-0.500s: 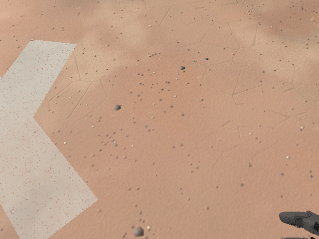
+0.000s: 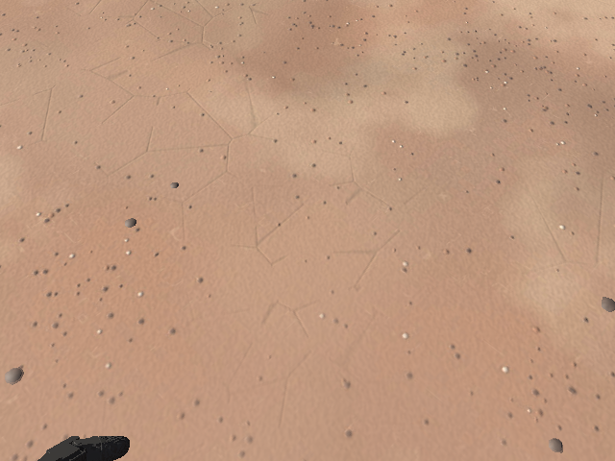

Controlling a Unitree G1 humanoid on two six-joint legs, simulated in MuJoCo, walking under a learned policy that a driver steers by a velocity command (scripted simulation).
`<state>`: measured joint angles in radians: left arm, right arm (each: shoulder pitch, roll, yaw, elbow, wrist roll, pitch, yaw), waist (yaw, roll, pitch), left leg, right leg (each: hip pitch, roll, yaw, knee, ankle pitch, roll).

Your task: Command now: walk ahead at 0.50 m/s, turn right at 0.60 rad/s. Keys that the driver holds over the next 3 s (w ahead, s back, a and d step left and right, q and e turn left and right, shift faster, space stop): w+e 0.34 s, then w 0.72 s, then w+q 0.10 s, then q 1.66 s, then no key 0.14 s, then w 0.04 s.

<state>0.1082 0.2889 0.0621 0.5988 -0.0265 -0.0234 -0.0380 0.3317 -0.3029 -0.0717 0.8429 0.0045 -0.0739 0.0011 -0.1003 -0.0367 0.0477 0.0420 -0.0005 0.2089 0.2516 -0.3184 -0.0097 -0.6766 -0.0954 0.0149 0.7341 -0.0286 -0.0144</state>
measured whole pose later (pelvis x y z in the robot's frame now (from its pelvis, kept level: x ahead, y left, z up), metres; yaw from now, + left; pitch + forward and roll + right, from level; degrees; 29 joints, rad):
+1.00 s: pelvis +0.56 -0.08 +0.01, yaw -18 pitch +2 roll +1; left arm 0.07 0.26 0.04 0.66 -0.01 -0.07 -0.02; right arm 0.39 -0.28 -0.04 0.83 0.02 -0.07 0.01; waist -0.10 -0.04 0.03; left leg -0.01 -0.05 0.02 0.23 -0.26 0.04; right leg -0.63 -0.08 0.04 0.61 0.02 0.01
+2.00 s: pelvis +0.86 -0.21 -0.01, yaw +10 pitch +3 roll +0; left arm 0.12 0.29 0.06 0.78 0.00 -0.01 0.01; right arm 0.17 -0.32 -0.09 0.58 0.01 0.05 -0.03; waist -0.02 0.02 0.03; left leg -0.41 -0.11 -0.18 0.52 -0.14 0.02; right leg -0.35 0.02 0.09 0.58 -0.29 0.04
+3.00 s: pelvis +0.87 -0.21 +0.00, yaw +44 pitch +1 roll +0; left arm 0.16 0.27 0.06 0.72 0.01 -0.01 0.01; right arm 0.16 -0.35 -0.08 0.62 0.01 0.05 -0.03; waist 0.01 0.05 0.04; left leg -0.45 -0.11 -0.16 1.02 -0.49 -0.05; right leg -0.26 0.01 0.03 0.48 -0.24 -0.02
